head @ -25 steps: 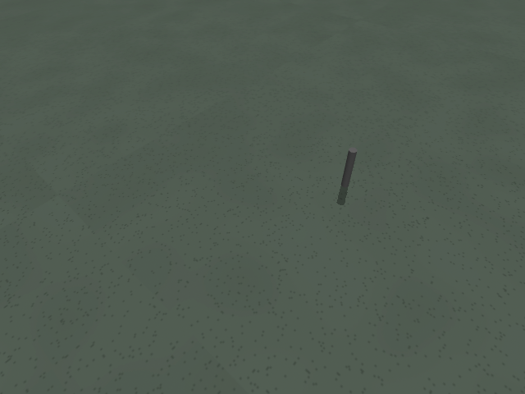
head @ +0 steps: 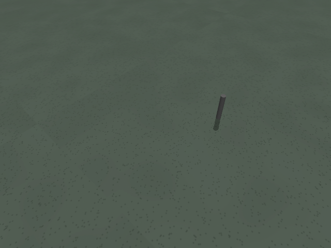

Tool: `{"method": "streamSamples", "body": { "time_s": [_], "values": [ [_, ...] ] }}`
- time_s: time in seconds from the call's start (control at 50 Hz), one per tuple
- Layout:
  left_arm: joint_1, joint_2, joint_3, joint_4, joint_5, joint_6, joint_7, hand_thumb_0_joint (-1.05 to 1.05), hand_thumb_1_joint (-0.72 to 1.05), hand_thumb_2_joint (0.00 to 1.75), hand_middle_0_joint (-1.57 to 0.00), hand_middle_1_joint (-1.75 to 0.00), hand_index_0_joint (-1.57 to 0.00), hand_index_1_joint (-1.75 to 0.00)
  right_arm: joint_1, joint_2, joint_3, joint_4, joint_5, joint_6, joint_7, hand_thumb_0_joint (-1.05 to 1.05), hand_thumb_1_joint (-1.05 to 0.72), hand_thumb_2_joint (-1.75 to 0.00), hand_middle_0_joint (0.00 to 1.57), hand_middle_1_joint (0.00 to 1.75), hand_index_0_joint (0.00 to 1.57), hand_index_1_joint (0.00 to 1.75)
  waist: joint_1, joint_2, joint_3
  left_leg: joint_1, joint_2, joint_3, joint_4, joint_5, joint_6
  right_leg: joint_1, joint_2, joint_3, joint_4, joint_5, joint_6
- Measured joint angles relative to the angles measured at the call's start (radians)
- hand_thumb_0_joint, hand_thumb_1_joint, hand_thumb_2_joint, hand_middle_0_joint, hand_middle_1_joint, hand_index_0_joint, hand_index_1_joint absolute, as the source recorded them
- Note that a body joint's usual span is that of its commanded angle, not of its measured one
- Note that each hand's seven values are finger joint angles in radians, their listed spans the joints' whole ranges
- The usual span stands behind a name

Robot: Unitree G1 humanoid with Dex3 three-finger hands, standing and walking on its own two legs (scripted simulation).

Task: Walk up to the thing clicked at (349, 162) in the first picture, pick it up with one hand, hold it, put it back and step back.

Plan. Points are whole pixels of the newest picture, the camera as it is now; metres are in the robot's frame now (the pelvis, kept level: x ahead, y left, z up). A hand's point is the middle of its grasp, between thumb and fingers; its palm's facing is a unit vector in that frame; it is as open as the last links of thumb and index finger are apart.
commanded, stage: stand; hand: left
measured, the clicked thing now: (220, 107) +1.24 -0.44 -0.66
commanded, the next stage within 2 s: walk up in 0.62 s
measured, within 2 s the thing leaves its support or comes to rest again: neither
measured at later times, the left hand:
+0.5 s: hand out of the picture +0.07 +0.25 -0.16, palm faces -0.02 -0.94 -0.34, open 7.4 cm
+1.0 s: hand (110, 230) +0.21 +0.19 -0.15, palm faces -0.20 -0.88 -0.43, open 7.4 cm
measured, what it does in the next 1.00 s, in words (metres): steps to the right: right foot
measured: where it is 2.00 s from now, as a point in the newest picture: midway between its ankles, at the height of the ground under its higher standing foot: (215, 204)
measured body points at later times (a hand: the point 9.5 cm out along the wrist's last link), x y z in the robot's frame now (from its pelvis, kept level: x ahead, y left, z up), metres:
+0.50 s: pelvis +0.00 +0.00 +0.00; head +0.01 +0.00 +0.45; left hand +0.08 +0.30 -0.13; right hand +0.08 -0.30 -0.13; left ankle +0.00 +0.12 -0.75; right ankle +0.00 -0.12 -0.75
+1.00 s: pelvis +0.08 -0.10 -0.04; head +0.07 -0.12 +0.41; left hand +0.22 +0.23 -0.12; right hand +0.06 -0.46 -0.16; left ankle +0.01 +0.11 -0.74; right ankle +0.13 -0.24 -0.75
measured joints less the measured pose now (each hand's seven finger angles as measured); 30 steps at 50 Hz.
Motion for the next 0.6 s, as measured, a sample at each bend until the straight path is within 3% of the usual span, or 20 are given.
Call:
{"method": "streamSamples", "body": {
  "time_s": [0.6],
  "values": [
    [0.007,0.000,0.001,-0.003,-0.001,0.001,0.001,0.01,0.90,0.89,-0.20,-0.30,-0.20,-0.30,0.007,-0.002,0.001,0.002,-0.001,0.001,-0.001,0.00,-0.90,-0.90,0.21,0.30,0.20,0.30,-0.001,0.000,-0.001,0.012,-0.001,0.000,-0.013,-0.001,0.001,0.013,-0.001,0.000,-0.016,0.001,0.002]
  ]
}}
